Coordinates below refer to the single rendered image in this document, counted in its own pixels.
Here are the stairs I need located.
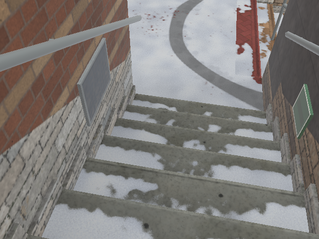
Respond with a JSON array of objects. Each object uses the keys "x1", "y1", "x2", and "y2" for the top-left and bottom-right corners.
[
  {"x1": 26, "y1": 94, "x2": 319, "y2": 239},
  {"x1": 257, "y1": 3, "x2": 284, "y2": 77}
]

